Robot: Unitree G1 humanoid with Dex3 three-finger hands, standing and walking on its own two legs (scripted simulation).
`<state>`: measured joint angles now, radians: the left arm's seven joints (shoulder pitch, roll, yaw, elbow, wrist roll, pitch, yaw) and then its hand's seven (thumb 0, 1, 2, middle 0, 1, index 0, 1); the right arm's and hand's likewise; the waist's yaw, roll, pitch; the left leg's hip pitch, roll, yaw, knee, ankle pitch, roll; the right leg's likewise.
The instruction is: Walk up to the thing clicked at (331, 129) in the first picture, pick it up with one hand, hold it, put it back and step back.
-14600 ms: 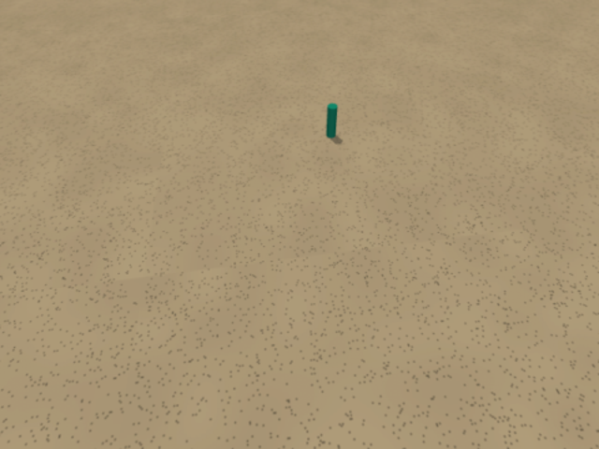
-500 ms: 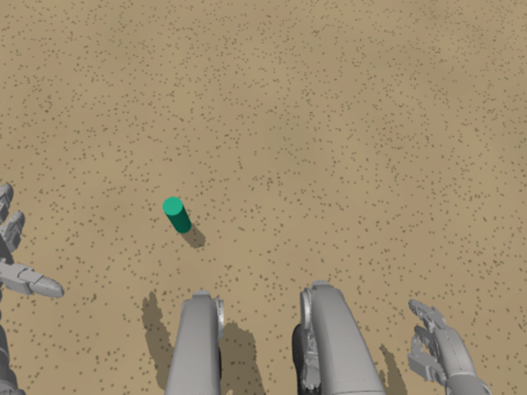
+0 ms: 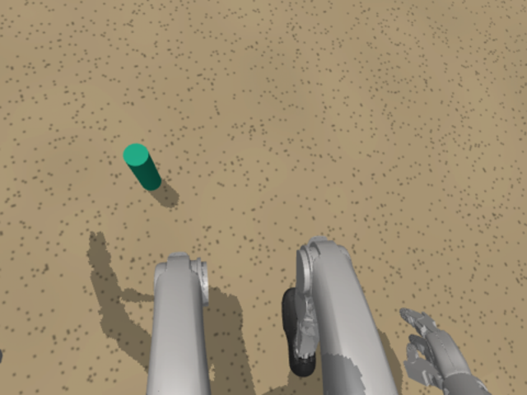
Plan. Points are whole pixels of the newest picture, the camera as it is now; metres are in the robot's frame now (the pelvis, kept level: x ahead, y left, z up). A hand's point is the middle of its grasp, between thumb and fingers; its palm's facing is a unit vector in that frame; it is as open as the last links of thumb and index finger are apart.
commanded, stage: go down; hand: left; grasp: from the side
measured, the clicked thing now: (144, 169) +0.54 +0.22 -0.36
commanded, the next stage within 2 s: approach in 1.00 s
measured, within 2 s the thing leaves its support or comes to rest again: neither
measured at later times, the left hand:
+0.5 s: hand out of the picture +0.45 +0.40 -0.03, palm faces +0.20 -0.98 -0.09, open 16.8 cm
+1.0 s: hand out of the picture +0.46 +0.41 -0.04, palm faces +0.21 -0.97 -0.07, open 16.4 cm
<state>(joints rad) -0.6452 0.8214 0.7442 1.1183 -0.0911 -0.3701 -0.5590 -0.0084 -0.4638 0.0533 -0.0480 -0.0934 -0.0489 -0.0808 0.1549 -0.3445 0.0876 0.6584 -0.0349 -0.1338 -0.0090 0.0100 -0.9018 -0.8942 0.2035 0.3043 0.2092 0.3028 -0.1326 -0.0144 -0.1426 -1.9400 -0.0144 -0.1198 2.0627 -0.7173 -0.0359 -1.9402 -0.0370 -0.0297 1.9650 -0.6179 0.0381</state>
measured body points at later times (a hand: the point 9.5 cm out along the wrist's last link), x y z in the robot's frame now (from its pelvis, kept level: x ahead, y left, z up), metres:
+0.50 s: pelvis -0.01 +0.01 -0.05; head +0.20 +0.08 +0.34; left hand +0.43 +0.45 -0.02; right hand +0.08 -0.28 -0.15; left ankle +0.07 +0.13 -0.41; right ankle +0.10 -0.14 -0.41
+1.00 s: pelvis -0.02 +0.02 -0.07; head +0.21 +0.09 +0.31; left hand +0.45 +0.46 -0.04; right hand +0.08 -0.27 -0.16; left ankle +0.07 +0.13 -0.41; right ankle +0.10 -0.14 -0.41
